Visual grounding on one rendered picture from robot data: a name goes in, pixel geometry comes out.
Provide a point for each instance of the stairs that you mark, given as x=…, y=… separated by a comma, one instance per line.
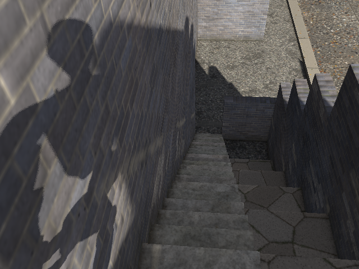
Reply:
x=202, y=224

